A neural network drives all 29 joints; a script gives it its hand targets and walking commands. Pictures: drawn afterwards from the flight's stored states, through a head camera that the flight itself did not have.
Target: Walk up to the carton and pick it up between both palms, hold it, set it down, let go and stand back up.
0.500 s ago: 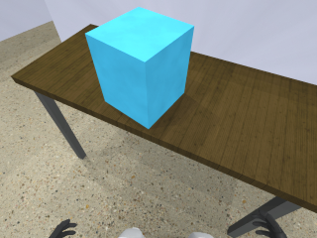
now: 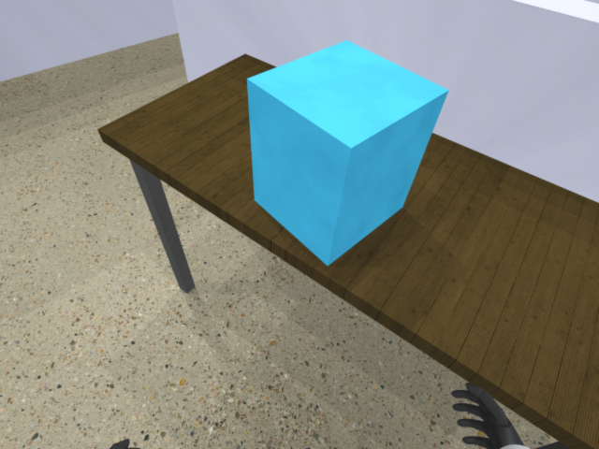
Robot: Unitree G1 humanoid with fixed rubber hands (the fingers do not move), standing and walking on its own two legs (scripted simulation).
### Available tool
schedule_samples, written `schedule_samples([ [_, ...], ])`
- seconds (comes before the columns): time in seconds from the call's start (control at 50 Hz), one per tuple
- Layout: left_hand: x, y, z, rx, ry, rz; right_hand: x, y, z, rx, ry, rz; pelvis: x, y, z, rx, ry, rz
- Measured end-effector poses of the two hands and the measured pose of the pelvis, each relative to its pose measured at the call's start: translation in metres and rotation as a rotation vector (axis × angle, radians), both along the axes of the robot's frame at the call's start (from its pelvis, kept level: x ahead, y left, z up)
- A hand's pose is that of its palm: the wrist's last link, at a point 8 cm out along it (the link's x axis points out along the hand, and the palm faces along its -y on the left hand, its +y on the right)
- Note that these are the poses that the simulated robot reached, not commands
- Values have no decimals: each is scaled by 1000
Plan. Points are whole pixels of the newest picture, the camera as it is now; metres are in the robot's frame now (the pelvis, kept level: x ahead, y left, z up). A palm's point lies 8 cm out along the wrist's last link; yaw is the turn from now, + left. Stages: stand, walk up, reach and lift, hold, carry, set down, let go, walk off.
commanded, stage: walk up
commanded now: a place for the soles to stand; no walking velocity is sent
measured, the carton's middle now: (337, 153) +0.54 -0.05 +0.08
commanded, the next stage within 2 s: none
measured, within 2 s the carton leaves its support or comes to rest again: neither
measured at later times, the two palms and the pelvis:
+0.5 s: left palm out of the picture +0.08 +0.28 -0.09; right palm (491, 431) +0.16 -0.25 -0.08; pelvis +0.00 +0.00 +0.00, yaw +5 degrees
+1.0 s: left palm out of the picture +0.16 +0.44 -0.11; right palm (401, 425) +0.17 -0.14 -0.11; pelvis +0.08 +0.14 -0.02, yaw -10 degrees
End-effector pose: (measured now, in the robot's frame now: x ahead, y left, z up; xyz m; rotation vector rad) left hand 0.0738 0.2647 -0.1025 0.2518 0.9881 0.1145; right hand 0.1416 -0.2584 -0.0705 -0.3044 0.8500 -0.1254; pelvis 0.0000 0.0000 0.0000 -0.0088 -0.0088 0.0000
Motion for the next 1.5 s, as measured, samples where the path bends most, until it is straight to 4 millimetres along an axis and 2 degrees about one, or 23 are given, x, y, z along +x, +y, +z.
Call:
schedule_samples([
  [0.06,6,1,3,8,-17,4,12,2,2,3,-15,26,3,-1,0,-4,1,12],
  [0.32,12,14,13,51,-40,40,18,11,-11,31,11,65,6,-1,-2,-7,-8,57],
  [0.56,-2,13,7,43,-19,77,19,5,-8,3,20,86,4,-4,-3,-6,-12,88],
  [0.62,-20,17,2,71,22,94,23,2,-9,-19,32,113,5,0,-5,-17,-19,53],
  [0.68,-53,34,3,127,138,103,26,6,-8,-6,47,84,10,11,-2,-16,-33,24],
  [0.74,-78,60,11,178,236,113,32,17,-7,10,52,63,18,28,2,-21,-42,-5],
  [0.78,-85,80,16,202,286,109,40,28,-7,20,45,54,23,43,2,-27,-47,-30],
  [0.82,-82,103,17,225,324,98,51,44,-7,29,23,46,31,60,0,-32,-46,-56],
  [0.88,-52,141,11,252,336,61,69,75,-11,50,-31,13,49,90,-8,-33,-42,-97],
  [0.92,-15,167,-1,267,308,13,71,93,-20,51,-65,-28,62,111,-21,-20,-46,-124],
  [0.96,35,179,-9,268,242,-28,55,109,-32,50,-40,-77,70,126,-26,1,-65,-152],
  [1.0,90,175,-6,246,139,-67,30,120,-39,57,24,-146,77,136,-22,4,-69,-172],
  [1.06,165,156,11,198,-4,-151,-4,126,-39,56,98,-254,87,149,-11,9,-63,-199],
  [1.1,201,144,22,177,-63,-215,-20,128,-39,51,120,-313,94,156,-7,14,-58,-223],
  [1.14,227,136,29,168,-99,-272,-31,132,-41,54,132,-360,101,162,-6,19,-53,-249],
  [1.18,245,130,32,165,-122,-315,-36,137,-47,63,143,-391,108,168,-8,26,-50,-278],
  [1.24,258,128,27,179,-143,-353,-34,144,-65,83,151,-404,120,174,-20,34,-54,-321],
  [1.28,256,136,20,205,-131,-359,-25,151,-79,99,158,-393,125,180,-28,-9,-63,-343],
  [1.32,249,151,18,240,-102,-348,-13,162,-84,117,165,-375,132,188,-30,-27,-67,-355],
  [1.42,239,194,31,295,-35,-313,28,181,-68,124,121,-345,150,214,-16,-20,-64,-405],
  [1.5,253,225,41,302,-27,-328,55,198,-56,123,81,-353,168,241,-9,-6,-59,-434],
])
